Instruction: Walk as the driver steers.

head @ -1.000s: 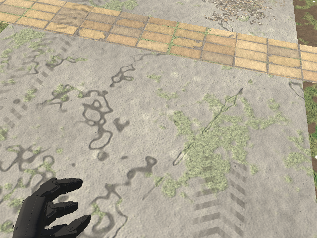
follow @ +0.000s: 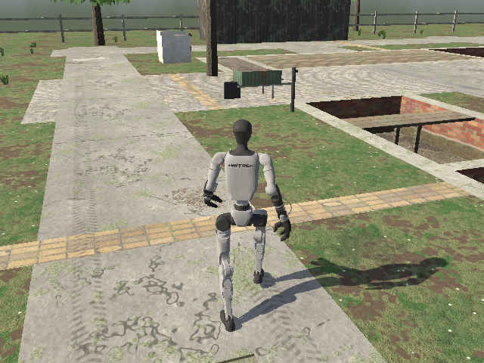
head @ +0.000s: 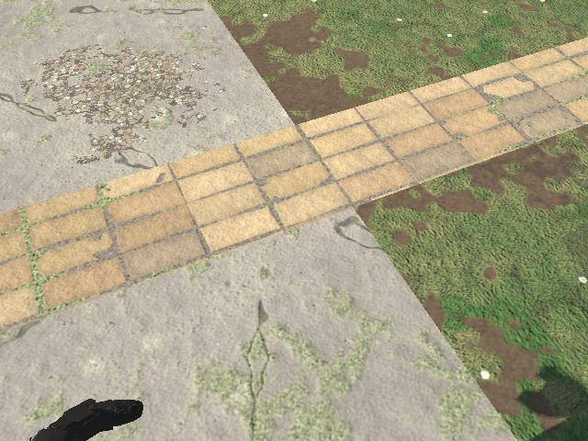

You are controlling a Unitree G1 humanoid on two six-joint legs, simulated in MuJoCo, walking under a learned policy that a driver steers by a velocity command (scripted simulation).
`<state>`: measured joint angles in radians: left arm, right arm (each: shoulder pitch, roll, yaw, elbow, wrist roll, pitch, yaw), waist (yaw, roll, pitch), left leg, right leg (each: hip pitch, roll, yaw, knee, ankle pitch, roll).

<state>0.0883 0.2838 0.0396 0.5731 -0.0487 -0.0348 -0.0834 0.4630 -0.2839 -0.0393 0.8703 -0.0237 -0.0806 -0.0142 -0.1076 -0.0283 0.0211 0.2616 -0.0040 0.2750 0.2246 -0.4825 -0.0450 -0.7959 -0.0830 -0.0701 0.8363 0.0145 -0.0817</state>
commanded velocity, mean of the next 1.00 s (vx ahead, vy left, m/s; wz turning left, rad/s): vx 0.99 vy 0.00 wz -0.99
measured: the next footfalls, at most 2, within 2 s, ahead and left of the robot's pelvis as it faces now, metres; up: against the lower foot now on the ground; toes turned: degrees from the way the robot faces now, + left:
right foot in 0.06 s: +0.25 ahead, -0.08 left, +0.00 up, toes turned -9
left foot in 0.50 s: +0.71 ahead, +0.00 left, +0.00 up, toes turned -36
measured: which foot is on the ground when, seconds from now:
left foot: down 0.00-0.04, up 0.06-0.48, down 0.50-0.98, up 1.00-1.00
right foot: up 0.00-0.04, down 0.06-0.48, up 0.50-0.96, down 0.98-1.00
